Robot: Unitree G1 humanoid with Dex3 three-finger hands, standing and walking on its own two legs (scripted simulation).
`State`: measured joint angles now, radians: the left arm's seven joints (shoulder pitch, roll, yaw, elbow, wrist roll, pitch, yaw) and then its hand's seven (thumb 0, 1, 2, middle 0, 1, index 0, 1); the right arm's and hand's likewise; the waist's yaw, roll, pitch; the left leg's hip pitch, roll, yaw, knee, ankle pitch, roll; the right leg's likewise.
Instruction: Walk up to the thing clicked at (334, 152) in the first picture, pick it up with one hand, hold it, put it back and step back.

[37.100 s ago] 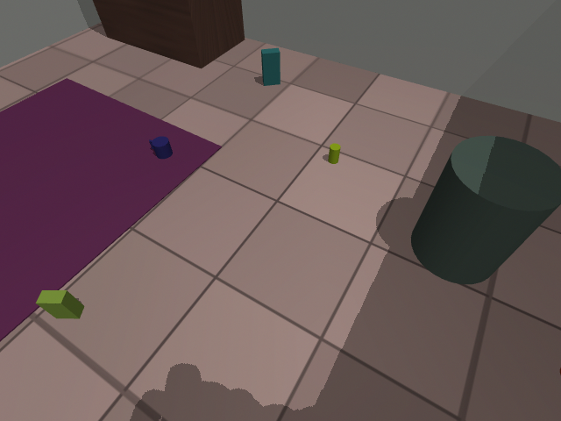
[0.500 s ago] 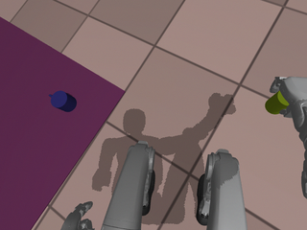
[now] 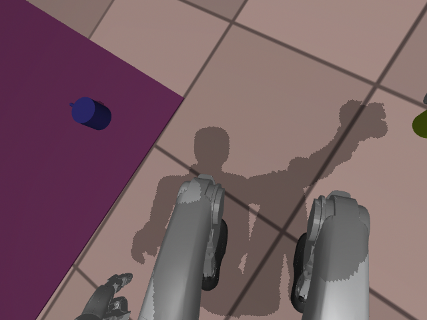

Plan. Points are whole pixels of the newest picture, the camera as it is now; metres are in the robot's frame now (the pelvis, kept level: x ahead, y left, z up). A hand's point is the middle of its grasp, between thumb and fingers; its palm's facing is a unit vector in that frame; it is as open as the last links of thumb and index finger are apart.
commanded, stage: crouch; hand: right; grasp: from above
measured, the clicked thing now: out of the picture +0.47 -0.35 -0.20
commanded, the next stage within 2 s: lower in 0.34 s
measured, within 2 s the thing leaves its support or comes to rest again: rests again in 1.66 s
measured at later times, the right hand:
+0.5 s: hand out of the picture +0.47 -0.36 -0.19, palm faces -0.45 +0.06 -0.89, open 8.0 cm
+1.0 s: hand out of the picture +0.47 -0.36 -0.25, palm faces -0.45 +0.08 -0.89, open 7.9 cm
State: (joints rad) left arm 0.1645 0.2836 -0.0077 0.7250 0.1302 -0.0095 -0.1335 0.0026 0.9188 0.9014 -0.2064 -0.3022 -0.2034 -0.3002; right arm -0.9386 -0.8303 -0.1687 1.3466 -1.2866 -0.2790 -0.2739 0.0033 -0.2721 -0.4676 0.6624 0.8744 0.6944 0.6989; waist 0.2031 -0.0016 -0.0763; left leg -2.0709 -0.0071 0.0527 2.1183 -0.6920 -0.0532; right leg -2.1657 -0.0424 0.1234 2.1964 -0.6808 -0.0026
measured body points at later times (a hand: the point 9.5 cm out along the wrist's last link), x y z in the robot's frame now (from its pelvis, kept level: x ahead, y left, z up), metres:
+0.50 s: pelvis -0.01 +0.00 -0.04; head +0.25 -0.08 +0.32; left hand +0.04 +0.27 -0.14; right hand +0.49 -0.35 -0.14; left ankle +0.09 +0.14 -0.36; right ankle +0.07 -0.12 -0.36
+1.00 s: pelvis +0.00 +0.00 -0.08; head +0.26 -0.09 +0.27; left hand +0.04 +0.27 -0.17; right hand +0.49 -0.36 -0.20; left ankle +0.09 +0.14 -0.36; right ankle +0.07 -0.12 -0.36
